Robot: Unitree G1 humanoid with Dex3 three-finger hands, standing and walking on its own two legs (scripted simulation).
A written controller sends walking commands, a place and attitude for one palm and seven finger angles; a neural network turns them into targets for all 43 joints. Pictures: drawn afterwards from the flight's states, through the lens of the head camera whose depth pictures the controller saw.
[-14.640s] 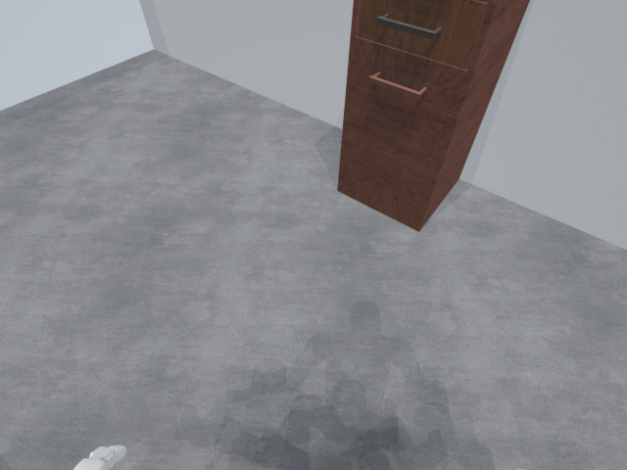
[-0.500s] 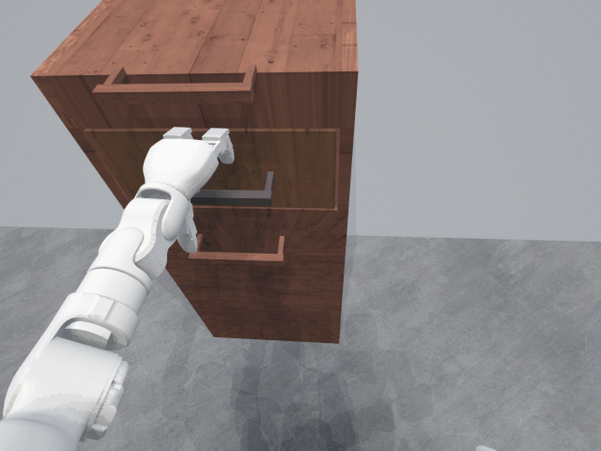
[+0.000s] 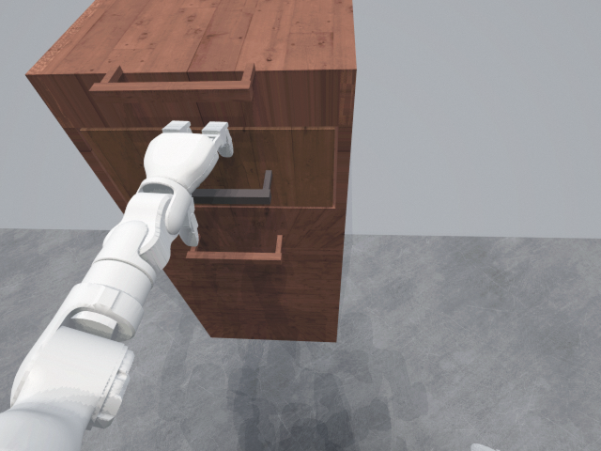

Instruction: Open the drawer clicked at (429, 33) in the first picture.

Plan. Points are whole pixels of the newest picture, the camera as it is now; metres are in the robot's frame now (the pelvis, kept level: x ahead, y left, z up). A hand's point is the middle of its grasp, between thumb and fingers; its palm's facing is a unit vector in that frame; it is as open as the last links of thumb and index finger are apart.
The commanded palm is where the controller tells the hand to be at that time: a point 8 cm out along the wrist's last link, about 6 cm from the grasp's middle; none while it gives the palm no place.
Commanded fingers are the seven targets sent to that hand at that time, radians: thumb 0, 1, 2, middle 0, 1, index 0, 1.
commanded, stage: lower the fingers behind the handle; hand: left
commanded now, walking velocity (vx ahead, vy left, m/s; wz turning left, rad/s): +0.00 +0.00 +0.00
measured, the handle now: (213, 186) +0.50 +0.17 +0.04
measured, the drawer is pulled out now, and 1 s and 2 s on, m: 0.00 0.00 0.00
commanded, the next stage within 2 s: close the thumb around the handle in 1.54 s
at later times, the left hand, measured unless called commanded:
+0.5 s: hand (193, 207) +0.43 +0.18 +0.07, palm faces +0.01 -0.01 -1.00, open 13.9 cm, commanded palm +0.42 +0.19 +0.12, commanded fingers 0.00 -0.50 0.30 -0.30 -1.20 -0.30 -1.20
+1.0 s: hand (200, 220) +0.44 +0.18 +0.03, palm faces -0.03 -0.02 -1.00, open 13.9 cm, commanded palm +0.42 +0.19 +0.08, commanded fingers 0.00 -0.50 0.30 -0.30 -1.20 -0.30 -1.20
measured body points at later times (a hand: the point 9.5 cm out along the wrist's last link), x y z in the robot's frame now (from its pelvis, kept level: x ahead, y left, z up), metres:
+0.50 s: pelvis +0.00 -0.01 +0.00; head +0.05 -0.03 +0.44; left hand +0.43 +0.18 +0.12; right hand +0.10 -0.26 -0.14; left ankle -0.05 +0.10 -0.73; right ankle +0.04 -0.10 -0.73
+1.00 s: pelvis -0.01 -0.01 -0.01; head +0.06 -0.03 +0.44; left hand +0.43 +0.18 +0.09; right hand +0.06 -0.28 -0.15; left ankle -0.05 +0.10 -0.73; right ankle +0.04 -0.10 -0.73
